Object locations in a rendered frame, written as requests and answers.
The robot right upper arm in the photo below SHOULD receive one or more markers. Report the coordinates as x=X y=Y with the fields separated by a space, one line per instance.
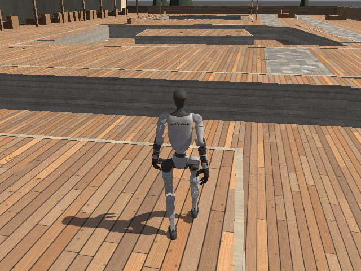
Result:
x=199 y=129

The robot left shin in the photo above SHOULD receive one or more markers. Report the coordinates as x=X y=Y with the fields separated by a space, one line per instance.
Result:
x=171 y=213

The left robot forearm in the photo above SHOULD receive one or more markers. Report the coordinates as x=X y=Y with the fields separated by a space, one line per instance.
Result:
x=156 y=150

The robot right hand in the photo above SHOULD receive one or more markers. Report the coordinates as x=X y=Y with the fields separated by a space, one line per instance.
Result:
x=206 y=175

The right robot forearm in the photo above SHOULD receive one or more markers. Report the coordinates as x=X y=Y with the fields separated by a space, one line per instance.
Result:
x=203 y=155

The robot left upper arm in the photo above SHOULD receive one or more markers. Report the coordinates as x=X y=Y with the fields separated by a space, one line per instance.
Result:
x=160 y=128

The robot left hand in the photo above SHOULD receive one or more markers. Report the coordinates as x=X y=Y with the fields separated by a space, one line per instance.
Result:
x=157 y=161

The right robot thigh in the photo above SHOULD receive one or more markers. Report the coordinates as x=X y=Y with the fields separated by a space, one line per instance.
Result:
x=193 y=164

